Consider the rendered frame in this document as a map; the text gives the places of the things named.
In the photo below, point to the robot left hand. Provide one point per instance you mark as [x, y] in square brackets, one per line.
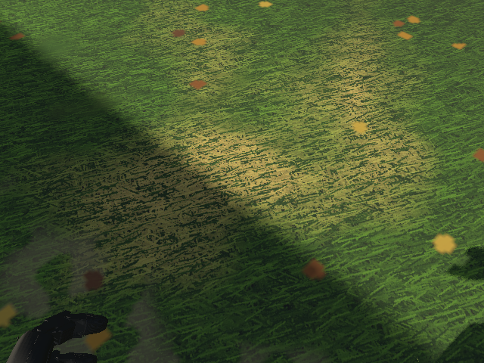
[36, 345]

